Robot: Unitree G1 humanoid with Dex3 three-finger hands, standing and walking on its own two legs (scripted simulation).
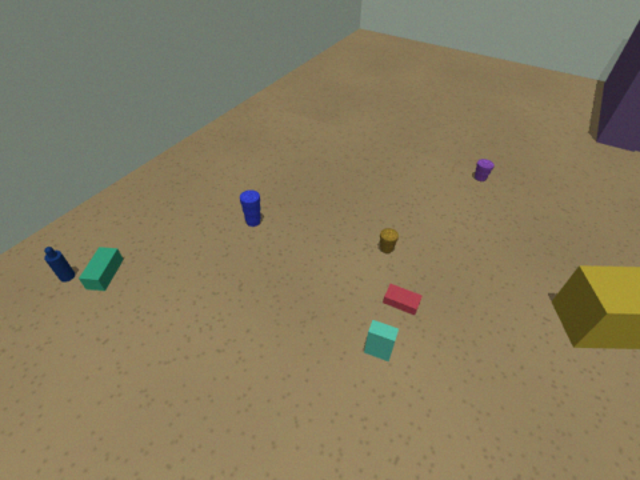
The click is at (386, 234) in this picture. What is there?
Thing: tapered cup
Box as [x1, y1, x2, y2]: [380, 228, 398, 252]
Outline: 386,228 383,229 380,233 380,247 383,252 390,252 395,244 398,234 393,229
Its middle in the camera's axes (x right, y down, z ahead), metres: +0.29 -0.01 +1.69
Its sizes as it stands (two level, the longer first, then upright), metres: 0.078 0.078 0.091
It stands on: the floor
